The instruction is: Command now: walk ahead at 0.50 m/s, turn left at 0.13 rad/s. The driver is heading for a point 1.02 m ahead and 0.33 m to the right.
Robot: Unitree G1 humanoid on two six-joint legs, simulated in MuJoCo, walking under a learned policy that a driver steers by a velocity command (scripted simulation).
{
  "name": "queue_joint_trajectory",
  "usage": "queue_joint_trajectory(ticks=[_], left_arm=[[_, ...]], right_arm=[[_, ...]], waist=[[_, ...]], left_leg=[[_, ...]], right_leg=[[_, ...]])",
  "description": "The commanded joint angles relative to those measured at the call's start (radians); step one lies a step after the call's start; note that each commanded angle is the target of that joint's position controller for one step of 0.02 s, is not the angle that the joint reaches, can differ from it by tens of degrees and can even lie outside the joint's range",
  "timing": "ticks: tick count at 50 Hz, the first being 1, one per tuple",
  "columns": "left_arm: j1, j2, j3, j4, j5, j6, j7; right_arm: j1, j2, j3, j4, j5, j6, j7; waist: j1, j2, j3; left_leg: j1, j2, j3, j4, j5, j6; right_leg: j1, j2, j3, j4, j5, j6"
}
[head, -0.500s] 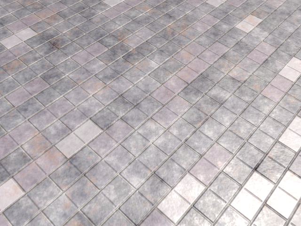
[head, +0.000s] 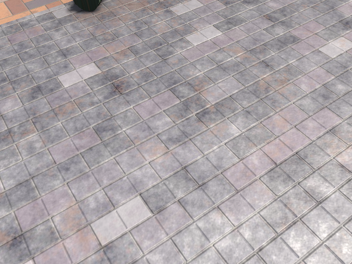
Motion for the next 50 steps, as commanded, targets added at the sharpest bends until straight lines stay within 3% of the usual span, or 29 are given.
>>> queue_joint_trajectory(ticks=[1,6,10,13,14,15,16,17,18,19,20,21,22,24,26,29,32,37,40,41,42,43,44,45,46,47,48,49,50], left_arm=[[-0.016,0.133,0.024,-0.045,-0.008,-0.017,0.008],[0.043,0.175,0.032,-0.013,-0.023,-0.003,0.019],[0.127,0.185,0.031,0.028,-0.03,0.015,0.021],[0.137,0.204,0.037,0.045,-0.031,0.034,0.028],[0.123,0.215,0.04,0.044,-0.032,0.039,0.03],[0.109,0.21,0.036,0.042,-0.031,0.044,0.033],[0.103,0.179,0.022,0.026,-0.019,0.043,0.035],[0.192,0.08,-0.011,-0.004,-0.005,0.026,0.03],[0.202,0.079,-0.016,0.014,-0.014,0.007,0.025],[0.124,0.172,0.012,-0.007,-0.045,-0.003,0.018],[0.052,0.175,0.013,-0.027,-0.055,-0.005,0.017],[0.02,0.163,0.014,-0.032,-0.043,0.0,0.019],[0.034,0.154,0.021,-0.024,-0.034,0.013,0.023],[0.08,0.106,0.016,-0.005,-0.034,0.043,0.026],[0.056,0.092,0.017,-0.018,-0.033,0.058,0.03],[-0.01,0.085,0.019,-0.043,-0.026,0.054,0.024],[-0.11,0.063,0.007,-0.076,-0.021,0.046,0.004],[-0.249,0.056,-0.002,-0.159,-0.022,0.047,-0.025],[-0.218,0.089,0.015,-0.187,-0.024,0.051,-0.04],[-0.147,0.116,0.031,-0.179,-0.025,0.054,-0.04],[-0.009,0.16,0.058,-0.149,-0.028,0.055,-0.033],[0.16,0.236,0.093,-0.111,-0.029,0.063,-0.014],[0.168,0.343,0.113,-0.109,-0.039,0.065,0.0],[0.193,0.281,0.091,-0.138,-0.03,0.053,0.0],[0.162,0.224,0.075,-0.134,-0.02,0.044,0.001],[0.104,0.195,0.067,-0.141,-0.024,0.037,0.002],[0.033,0.165,0.058,-0.155,-0.023,0.036,0.003],[-0.011,0.136,0.047,-0.175,-0.012,0.035,0.007],[-0.029,0.135,0.046,-0.187,-0.007,0.036,0.01]], right_arm=[[-0.017,-0.056,-0.013,-0.079,-0.008,-0.014,0.001],[-0.185,-0.024,0.006,-0.117,-0.008,-0.029,0.014],[-0.292,-0.033,0.007,-0.15,0.005,-0.035,0.03],[-0.298,-0.062,-0.002,-0.162,0.005,-0.041,0.042],[-0.247,-0.082,-0.012,-0.15,0.002,-0.042,0.042],[-0.129,-0.115,-0.031,-0.114,-0.002,-0.041,0.038],[0.036,-0.168,-0.053,-0.072,-0.009,-0.038,0.028],[0.154,-0.268,-0.076,-0.055,-0.027,-0.03,0.021],[0.186,-0.213,-0.063,-0.042,-0.01,-0.024,0.023],[0.129,-0.158,-0.042,-0.044,-0.008,-0.024,0.022],[0.058,-0.133,-0.033,-0.053,-0.01,-0.025,0.02],[-0.001,-0.105,-0.024,-0.05,-0.017,-0.03,0.024],[-0.043,-0.077,-0.017,-0.05,-0.023,-0.04,0.025],[-0.076,-0.069,-0.019,-0.035,-0.025,-0.058,0.029],[-0.075,-0.085,-0.026,-0.013,-0.03,-0.07,0.025],[-0.056,-0.1,-0.031,0.016,-0.034,-0.071,0.013],[-0.04,-0.121,-0.034,0.034,-0.027,-0.066,0.002],[0.049,-0.153,-0.047,0.088,-0.006,-0.03,-0.007],[0.032,-0.186,-0.057,0.086,0.001,-0.002,-0.019],[0.023,-0.198,-0.06,0.081,0.001,0.008,-0.025],[0.007,-0.2,-0.058,0.075,0.002,0.016,-0.03],[0.01,-0.185,-0.049,0.059,-0.006,0.011,-0.036],[0.105,-0.032,-0.001,0.009,-0.042,-0.018,-0.015],[0.031,-0.085,-0.003,0.0,-0.011,-0.064,0.003],[-0.071,-0.134,-0.017,-0.033,0.028,-0.089,0.015],[-0.098,-0.125,-0.011,-0.042,0.024,-0.103,0.014],[-0.104,-0.127,-0.017,-0.033,-0.001,-0.104,0.007],[-0.089,-0.139,-0.025,-0.028,-0.015,-0.094,0.004],[-0.075,-0.135,-0.028,-0.028,-0.021,-0.08,0.005]], waist=[[-0.013,-0.131,-0.014],[0.039,-0.106,0.005],[0.072,-0.108,0.027],[0.042,-0.121,0.022],[0.005,-0.129,-0.01],[-0.061,-0.118,-0.082],[-0.133,-0.09,-0.202],[-0.128,0.114,-0.362],[-0.136,0.216,-0.436],[-0.139,0.129,-0.283],[-0.115,0.081,-0.17],[-0.085,0.037,-0.092],[-0.049,0.056,-0.06],[-0.012,0.065,-0.039],[-0.002,0.042,-0.011],[-0.015,0.015,0.008],[-0.052,0.001,0.033],[-0.099,-0.016,0.072],[-0.052,0.03,0.015],[-0.008,0.05,-0.035],[0.071,0.041,-0.108],[0.149,-0.028,-0.202],[0.042,-0.293,-0.28],[0.096,-0.2,-0.417],[0.117,-0.154,-0.288],[0.078,-0.081,-0.19],[0.033,-0.04,-0.12],[-0.004,-0.054,-0.095],[-0.026,-0.064,-0.083]], left_leg=[[-0.157,0.082,-0.017,-0.106,0.069,-0.02],[-0.1,0.059,0.033,-0.434,0.349,-0.039],[-0.079,0.029,0.043,-0.551,0.396,-0.027],[-0.048,0.013,0.045,-0.603,0.298,0.011],[0.036,-0.009,0.065,-0.622,0.274,0.029],[0.208,-0.033,0.09,-0.649,0.285,0.057],[0.473,0.031,0.031,-0.613,0.308,0.1],[0.878,0.289,-0.368,-0.614,0.213,0.242],[0.928,0.376,-0.646,-0.755,0.09,0.293],[0.809,0.346,-0.536,-0.784,0.013,0.247],[0.662,0.309,-0.396,-0.812,0.048,0.215],[0.528,0.269,-0.302,-0.857,0.104,0.198],[0.441,0.237,-0.227,-0.894,0.16,0.18],[0.341,0.215,-0.131,-0.955,0.235,0.179],[0.319,0.215,-0.051,-0.986,0.312,0.183],[0.354,0.198,0.058,-0.997,0.394,0.166],[0.364,0.178,0.153,-1.012,0.411,0.138],[0.569,0.242,0.202,-0.943,0.518,0.124],[0.641,0.254,0.241,-0.782,0.929,0.092],[0.638,0.247,0.253,-0.665,1.081,0.078],[0.577,0.218,0.276,-0.477,1.108,0.052],[0.363,0.177,0.278,-0.2,0.879,0.01],[-0.115,-0.029,0.228,0.167,-0.078,-0.061],[-0.251,-0.081,-0.015,0.307,-0.26,-0.052],[-0.337,-0.02,-0.048,0.295,-0.174,-0.026],[-0.317,0.025,-0.039,0.205,-0.087,-0.011],[-0.257,0.055,-0.032,0.108,-0.042,-0.017],[-0.18,0.076,-0.036,0.058,-0.011,-0.026],[-0.135,0.079,-0.034,0.023,0.003,-0.038]], right_leg=[[0.1,-0.277,0.279,-0.24,0.119,-0.189],[0.099,-0.227,0.132,-0.259,0.219,-0.152],[0.18,-0.266,0.131,-0.229,0.223,-0.138],[0.273,-0.308,0.14,-0.159,0.33,-0.113],[0.282,-0.302,0.125,-0.094,0.463,-0.1],[0.257,-0.265,0.088,0.042,0.597,-0.077],[0.129,-0.219,0.052,0.257,0.528,-0.045],[-0.265,-0.081,-0.014,0.65,0.157,0.028],[-0.428,-0.02,0.1,0.831,-0.405,0.035],[-0.517,-0.079,0.143,0.903,-0.375,0.02],[-0.52,-0.127,0.114,0.875,-0.287,0.013],[-0.491,-0.158,0.102,0.815,-0.216,0.017],[-0.435,-0.187,0.113,0.766,-0.163,0.022],[-0.36,-0.195,0.116,0.743,-0.104,0.038],[-0.396,-0.195,0.133,0.702,-0.031,0.054],[-0.443,-0.182,0.142,0.548,0.139,0.063],[-0.399,-0.166,0.072,0.366,0.276,0.054],[-0.475,-0.148,0.014,0.235,0.195,0.013],[-0.373,-0.078,-0.065,0.225,0.038,-0.037],[-0.271,-0.039,-0.093,0.232,-0.011,-0.06],[-0.077,0.001,-0.099,0.182,0.019,-0.094],[0.231,-0.055,0.04,0.141,0.049,-0.147],[0.593,-0.32,0.584,0.089,-0.062,-0.332],[0.686,-0.401,0.867,-0.059,-0.154,-0.395],[0.611,-0.369,0.714,-0.083,-0.101,-0.336],[0.464,-0.323,0.584,-0.084,-0.026,-0.296],[0.314,-0.285,0.493,-0.097,0.079,-0.269],[0.21,-0.258,0.435,-0.12,0.172,-0.261],[0.146,-0.244,0.416,-0.142,0.212,-0.264]])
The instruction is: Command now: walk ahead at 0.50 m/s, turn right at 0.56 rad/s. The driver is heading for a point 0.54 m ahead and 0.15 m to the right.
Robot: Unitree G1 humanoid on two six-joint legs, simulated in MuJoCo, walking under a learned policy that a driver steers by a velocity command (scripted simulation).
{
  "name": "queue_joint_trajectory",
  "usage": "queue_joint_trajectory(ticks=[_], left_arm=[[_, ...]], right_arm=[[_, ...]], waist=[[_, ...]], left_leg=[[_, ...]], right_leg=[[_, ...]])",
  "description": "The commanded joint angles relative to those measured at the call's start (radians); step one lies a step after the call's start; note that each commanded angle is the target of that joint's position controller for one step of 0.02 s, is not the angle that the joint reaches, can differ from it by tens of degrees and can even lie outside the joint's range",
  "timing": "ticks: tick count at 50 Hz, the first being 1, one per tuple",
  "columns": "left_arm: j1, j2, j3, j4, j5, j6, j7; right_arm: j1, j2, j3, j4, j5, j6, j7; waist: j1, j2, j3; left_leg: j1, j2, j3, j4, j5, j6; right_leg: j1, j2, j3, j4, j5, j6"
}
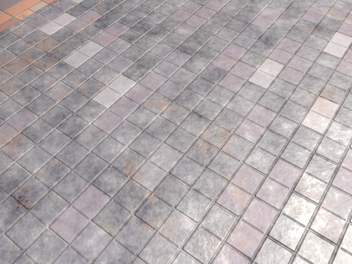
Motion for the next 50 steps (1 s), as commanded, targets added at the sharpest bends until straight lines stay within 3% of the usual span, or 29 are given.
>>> queue_joint_trajectory(ticks=[1,3,6,10,13,15,16,17,18,19,20,21,23,25,28,33,36,38,39,40,41,42,43,44,45,46,48,50], left_arm=[[-0.006,0.116,0.028,-0.084,0.007,-0.017,0.014],[0.011,0.145,0.037,-0.08,0.002,-0.018,0.027],[0.047,0.166,0.045,-0.07,-0.007,-0.009,0.042],[0.121,0.164,0.046,-0.046,-0.015,0.003,0.046],[0.125,0.154,0.046,-0.045,-0.013,0.009,0.051],[0.107,0.122,0.036,-0.055,-0.007,0.012,0.049],[0.108,0.063,0.014,-0.069,0.002,0.009,0.045],[0.236,-0.004,-0.007,-0.098,-0.018,-0.001,0.045],[0.251,0.076,0.001,-0.091,-0.03,-0.004,0.046],[0.162,0.151,0.021,-0.09,-0.029,0.001,0.047],[0.095,0.157,0.025,-0.101,-0.017,0.007,0.048],[0.057,0.146,0.027,-0.113,-0.006,0.008,0.046],[0.062,0.11,0.027,-0.119,-0.015,0.018,0.036],[0.051,0.073,0.02,-0.132,-0.017,0.028,0.031],[-0.001,0.056,0.012,-0.157,-0.01,0.032,0.028],[-0.132,0.032,-0.001,-0.185,-0.01,0.018,-0.002],[-0.197,0.024,-0.004,-0.217,-0.003,0.01,-0.018],[-0.16,0.057,0.013,-0.22,0.006,0.008,-0.024],[-0.08,0.086,0.028,-0.2,0.012,0.007,-0.024],[0.047,0.127,0.051,-0.161,0.014,0.007,-0.016],[0.147,0.195,0.069,-0.14,0.021,0.016,0.006],[0.122,0.265,0.059,-0.158,0.039,0.023,0.025],[0.146,0.206,0.039,-0.174,0.038,0.018,0.014],[0.103,0.164,0.029,-0.161,0.029,0.017,0.005],[0.035,0.132,0.019,-0.146,0.009,0.014,0.004],[-0.015,0.102,0.008,-0.143,0.008,0.012,0.006],[-0.087,0.101,0.006,-0.136,0.029,0.01,0.007],[-0.127,0.098,0.007,-0.12,0.039,0.001,0.01]], right_arm=[[0.005,-0.121,-0.036,-0.082,-0.018,-0.006,-0.002],[-0.03,-0.091,-0.026,-0.098,-0.023,0.009,-0.005],[-0.15,-0.056,-0.01,-0.129,-0.022,0.009,0.0],[-0.244,-0.079,-0.014,-0.162,0.001,-0.001,0.014],[-0.219,-0.122,-0.032,-0.162,0.005,-0.014,0.021],[-0.089,-0.149,-0.052,-0.129,-0.002,-0.023,0.015],[0.04,-0.194,-0.066,-0.116,-0.02,-0.028,0.008],[0.153,-0.287,-0.089,-0.089,-0.037,-0.016,0.005],[0.164,-0.227,-0.079,-0.08,-0.01,-0.008,0.014],[0.112,-0.153,-0.059,-0.097,-0.005,-0.003,0.011],[0.063,-0.126,-0.049,-0.103,-0.012,0.005,0.008],[0.026,-0.102,-0.04,-0.097,-0.017,0.01,0.007],[0.002,-0.08,-0.032,-0.085,-0.022,0.007,0.003],[0.009,-0.092,-0.038,-0.069,-0.013,-0.001,0.003],[0.021,-0.13,-0.052,-0.046,-0.013,-0.003,0.001],[0.044,-0.162,-0.057,-0.017,-0.006,0.014,-0.005],[0.079,-0.183,-0.059,0.011,0.009,0.035,-0.007],[0.078,-0.213,-0.066,0.018,0.025,0.047,-0.011],[0.065,-0.222,-0.069,0.017,0.034,0.051,-0.014],[0.057,-0.207,-0.062,0.017,0.035,0.052,-0.016],[0.08,-0.162,-0.044,0.003,0.005,0.045,-0.015],[0.19,-0.046,-0.002,-0.02,-0.051,0.034,0.004],[0.238,-0.119,-0.003,0.026,-0.008,0.029,0.016],[0.115,-0.172,-0.022,0.006,0.029,0.037,0.018],[0.047,-0.154,-0.016,-0.017,0.025,0.044,0.01],[0.023,-0.144,-0.016,-0.006,0.009,0.055,-0.003],[0.079,-0.129,-0.018,0.014,0.001,0.089,-0.017],[0.113,-0.092,-0.01,0.029,-0.006,0.105,-0.029]], waist=[[-0.026,-0.031,-0.104],[-0.025,-0.034,-0.077],[0.021,-0.063,-0.053],[0.062,-0.092,-0.055],[0.034,-0.121,-0.061],[-0.038,-0.13,-0.108],[-0.097,-0.059,-0.225],[-0.062,0.234,-0.369],[-0.069,0.283,-0.355],[-0.093,0.168,-0.222],[-0.086,0.099,-0.144],[-0.07,0.081,-0.085],[-0.036,0.12,-0.053],[-0.031,0.11,-0.043],[-0.035,0.072,-0.034],[-0.08,0.052,-0.002],[-0.087,0.05,0.021],[-0.047,0.084,-0.025],[0.005,0.091,-0.073],[0.078,0.067,-0.141],[0.114,-0.023,-0.23],[0.009,-0.293,-0.365],[0.065,-0.194,-0.602],[0.082,-0.114,-0.472],[0.054,-0.079,-0.321],[0.029,-0.036,-0.243],[-0.044,-0.062,-0.196],[-0.071,-0.09,-0.195]], left_leg=[[-0.189,0.061,-0.047,-0.098,0.059,-0.024],[-0.174,0.05,-0.021,-0.216,0.13,-0.057],[-0.105,0.004,-0.005,-0.472,0.366,-0.074],[-0.034,-0.042,-0.027,-0.639,0.473,-0.067],[0.0,-0.039,-0.055,-0.687,0.371,-0.03],[0.181,-0.035,-0.033,-0.738,0.332,0.017],[0.404,0.094,-0.147,-0.724,0.28,0.075],[0.75,0.329,-0.575,-0.797,0.071,0.234],[0.763,0.385,-0.794,-0.877,-0.187,0.263],[0.651,0.34,-0.653,-0.898,-0.217,0.217],[0.535,0.297,-0.5,-0.899,-0.09,0.182],[0.434,0.254,-0.39,-0.919,0.037,0.172],[0.33,0.205,-0.248,-0.966,0.164,0.159],[0.308,0.205,-0.166,-1.003,0.241,0.177],[0.336,0.225,-0.076,-1.03,0.355,0.198],[0.37,0.195,0.102,-1.03,0.443,0.16],[0.4,0.202,0.146,-0.964,0.67,0.143],[0.444,0.21,0.16,-0.857,0.908,0.123],[0.45,0.197,0.17,-0.755,0.998,0.105],[0.397,0.16,0.2,-0.593,0.983,0.073],[0.21,0.106,0.214,-0.349,0.692,0.021],[-0.131,-0.036,0.17,0.036,-0.319,-0.048],[-0.137,-0.04,-0.051,0.175,-0.358,-0.052],[-0.185,0.006,-0.052,0.172,-0.283,-0.049],[-0.238,0.037,-0.022,0.094,-0.21,-0.047],[-0.207,0.061,-0.023,0.032,-0.154,-0.052],[-0.025,0.065,-0.019,-0.061,-0.072,-0.065],[0.067,0.051,0.0,-0.192,-0.035,-0.077]], right_leg=[[0.201,-0.275,0.367,-0.254,0.258,-0.218],[0.118,-0.247,0.3,-0.27,0.302,-0.21],[0.048,-0.177,0.225,-0.26,0.214,-0.15],[0.084,-0.196,0.295,-0.212,0.075,-0.112],[0.17,-0.234,0.39,-0.118,0.04,-0.088],[0.156,-0.191,0.387,0.005,0.085,-0.048],[0.071,-0.132,0.32,0.239,0.021,-0.012],[-0.259,0.013,0.172,0.585,-0.326,0.063],[-0.427,-0.049,0.174,0.76,-0.423,0.078],[-0.471,-0.093,0.177,0.818,-0.332,0.085],[-0.452,-0.128,0.139,0.814,-0.258,0.09],[-0.427,-0.155,0.133,0.767,-0.206,0.092],[-0.352,-0.196,0.119,0.705,-0.154,0.091],[-0.354,-0.208,0.1,0.658,-0.127,0.098],[-0.398,-0.22,0.097,0.543,-0.03,0.113],[-0.337,-0.2,0.021,0.277,0.185,0.099],[-0.262,-0.156,-0.026,0.153,0.157,0.075],[-0.167,-0.106,-0.051,0.107,0.09,0.041],[-0.061,-0.074,-0.063,0.061,0.097,0.018],[0.133,-0.045,-0.066,-0.017,0.214,-0.013],[0.392,-0.152,0.059,0.01,0.554,-0.055],[0.71,-0.447,0.426,0.128,1.104,-0.229],[0.734,-0.548,0.597,0.046,0.956,-0.336],[0.627,-0.465,0.456,0.005,0.853,-0.286],[0.496,-0.403,0.354,-0.03,0.733,-0.229],[0.36,-0.371,0.311,-0.069,0.658,-0.196],[0.124,-0.332,0.227,-0.144,0.607,-0.174],[0.033,-0.307,0.162,-0.171,0.597,-0.174]])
